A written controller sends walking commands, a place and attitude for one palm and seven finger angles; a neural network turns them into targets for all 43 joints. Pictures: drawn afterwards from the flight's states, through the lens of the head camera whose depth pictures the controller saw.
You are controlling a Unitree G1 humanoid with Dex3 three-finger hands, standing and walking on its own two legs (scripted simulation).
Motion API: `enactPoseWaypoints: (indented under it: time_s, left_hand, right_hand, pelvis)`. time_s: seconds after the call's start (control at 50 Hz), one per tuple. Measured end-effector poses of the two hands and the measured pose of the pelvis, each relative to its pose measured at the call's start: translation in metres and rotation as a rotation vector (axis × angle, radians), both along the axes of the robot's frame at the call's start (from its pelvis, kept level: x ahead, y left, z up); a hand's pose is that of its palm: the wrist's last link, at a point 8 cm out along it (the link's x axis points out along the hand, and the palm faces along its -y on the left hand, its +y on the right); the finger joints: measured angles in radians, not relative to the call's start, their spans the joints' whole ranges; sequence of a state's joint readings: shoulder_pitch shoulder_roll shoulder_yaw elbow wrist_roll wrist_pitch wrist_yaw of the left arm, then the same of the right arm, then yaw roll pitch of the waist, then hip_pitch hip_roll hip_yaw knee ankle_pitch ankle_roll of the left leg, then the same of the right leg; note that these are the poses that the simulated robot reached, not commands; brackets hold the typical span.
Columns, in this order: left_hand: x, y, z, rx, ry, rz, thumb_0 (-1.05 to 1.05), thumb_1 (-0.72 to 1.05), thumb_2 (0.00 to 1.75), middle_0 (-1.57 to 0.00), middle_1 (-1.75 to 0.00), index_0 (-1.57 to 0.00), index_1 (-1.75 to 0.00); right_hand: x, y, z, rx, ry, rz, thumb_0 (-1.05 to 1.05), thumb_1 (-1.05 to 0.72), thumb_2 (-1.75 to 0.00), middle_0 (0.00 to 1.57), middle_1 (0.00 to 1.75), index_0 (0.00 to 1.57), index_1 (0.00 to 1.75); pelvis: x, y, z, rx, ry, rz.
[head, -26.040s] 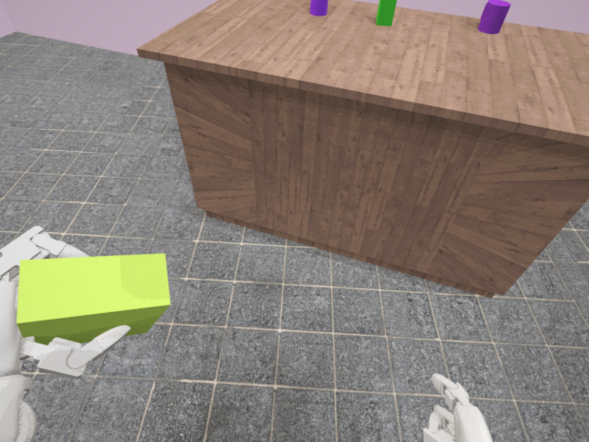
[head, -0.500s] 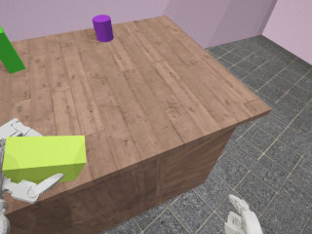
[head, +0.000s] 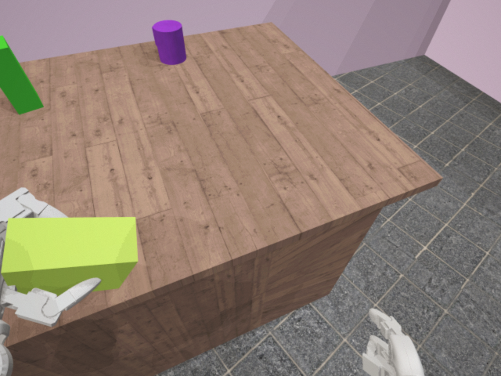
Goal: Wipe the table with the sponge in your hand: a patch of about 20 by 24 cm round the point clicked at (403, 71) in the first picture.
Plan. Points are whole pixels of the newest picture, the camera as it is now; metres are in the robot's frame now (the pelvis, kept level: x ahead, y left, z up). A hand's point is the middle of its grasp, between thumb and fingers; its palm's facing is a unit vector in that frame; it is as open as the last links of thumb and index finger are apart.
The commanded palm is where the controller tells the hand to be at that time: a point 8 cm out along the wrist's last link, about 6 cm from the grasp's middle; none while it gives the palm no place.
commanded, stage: shuffle to correct the standing spot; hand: left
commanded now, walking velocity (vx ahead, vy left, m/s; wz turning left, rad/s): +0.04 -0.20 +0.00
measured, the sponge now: (91, 258) +0.23 +0.21 +0.14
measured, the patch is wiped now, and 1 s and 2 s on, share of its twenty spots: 0.00 0.00 0.00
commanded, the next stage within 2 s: come to a stop and stand still in 1.16 s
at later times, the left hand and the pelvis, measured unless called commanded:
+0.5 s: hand (56, 254) +0.22 +0.23 +0.16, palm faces +0.34 -0.85 -0.41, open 9.6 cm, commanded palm +0.16 +0.27 +0.18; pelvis +0.00 -0.01 +0.00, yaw +0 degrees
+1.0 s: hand (55, 257) +0.21 +0.24 +0.16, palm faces +0.35 -0.85 -0.39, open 9.6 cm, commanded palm +0.16 +0.27 +0.18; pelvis +0.00 -0.01 +0.00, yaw +0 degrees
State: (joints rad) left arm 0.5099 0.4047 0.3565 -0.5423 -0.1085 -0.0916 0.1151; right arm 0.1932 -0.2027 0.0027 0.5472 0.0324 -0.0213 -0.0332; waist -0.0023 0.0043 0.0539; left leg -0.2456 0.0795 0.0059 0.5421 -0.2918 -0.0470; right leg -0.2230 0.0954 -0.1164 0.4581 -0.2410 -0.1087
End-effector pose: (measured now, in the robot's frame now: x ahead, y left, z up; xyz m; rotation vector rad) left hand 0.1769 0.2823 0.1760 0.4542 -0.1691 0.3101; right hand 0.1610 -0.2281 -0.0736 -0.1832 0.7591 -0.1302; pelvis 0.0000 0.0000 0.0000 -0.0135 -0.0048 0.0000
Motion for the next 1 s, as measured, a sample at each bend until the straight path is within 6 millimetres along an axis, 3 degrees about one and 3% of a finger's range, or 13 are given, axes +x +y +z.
enactPoseWaypoints:
  time_s: [0.2, 0.58, 1.0]
  left_hand:
    - [0.003, -0.002, 0.003, 0.004, -0.005, 0.017, -0.01, -0.45, 1.04, -0.79, -1.36, -0.78, -1.37]
    - [-0.001, -0.007, 0.003, 0.008, -0.007, 0.016, -0.01, -0.45, 1.04, -0.79, -1.36, -0.78, -1.37]
    - [-0.002, -0.006, 0.001, -0.012, -0.007, 0.025, -0.01, -0.45, 1.04, -0.79, -1.36, -0.78, -1.37]
  right_hand:
    - [-0.001, 0.002, -0.004, 0.021, 0.004, 0.008, 0.01, -0.9, -0.89, 0.2, 0.3, 0.2, 0.3]
    - [-0.006, -0.012, -0.003, 0.004, 0.004, -0.011, 0.01, -0.9, -0.89, 0.2, 0.3, 0.2, 0.29]
    - [-0.004, -0.005, -0.003, 0.011, 0.006, 0.003, 0.01, -0.9, -0.89, 0.2, 0.3, 0.2, 0.3]
  pelvis:
    - [-0.001, -0.002, 0.001, 0.0, 0.004, 0.0]
    - [-0.001, -0.007, 0.0, 0.002, 0.003, 0.0]
    - [-0.001, -0.006, 0.0, 0.003, 0.004, 0.002]
